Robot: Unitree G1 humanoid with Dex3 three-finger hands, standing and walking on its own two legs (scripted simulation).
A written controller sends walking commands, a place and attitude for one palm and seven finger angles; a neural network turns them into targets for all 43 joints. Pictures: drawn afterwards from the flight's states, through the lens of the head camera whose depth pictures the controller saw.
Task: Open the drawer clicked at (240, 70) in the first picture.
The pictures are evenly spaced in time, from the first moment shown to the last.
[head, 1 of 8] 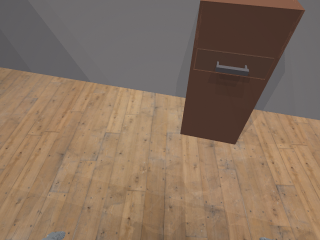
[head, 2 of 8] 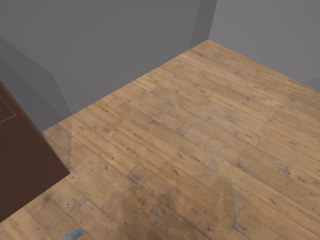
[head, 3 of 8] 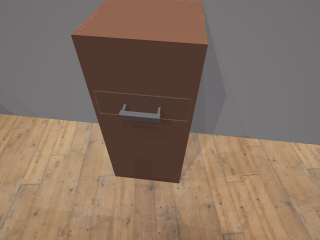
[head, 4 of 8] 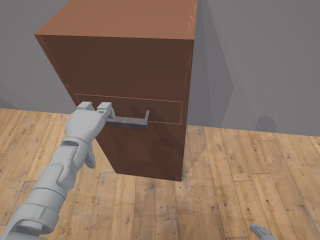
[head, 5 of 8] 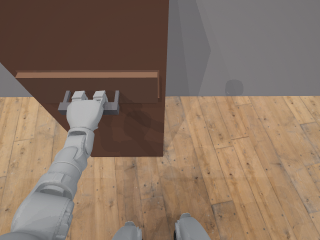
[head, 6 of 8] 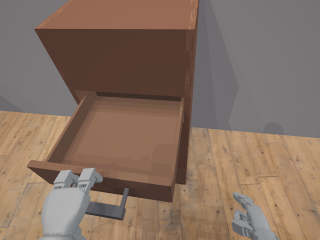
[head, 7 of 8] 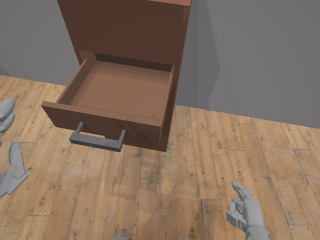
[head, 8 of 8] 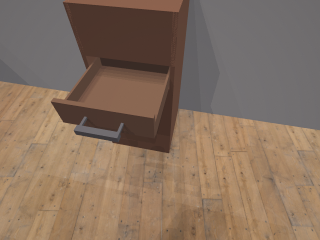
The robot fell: no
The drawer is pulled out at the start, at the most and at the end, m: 0.00 0.30 0.30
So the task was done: yes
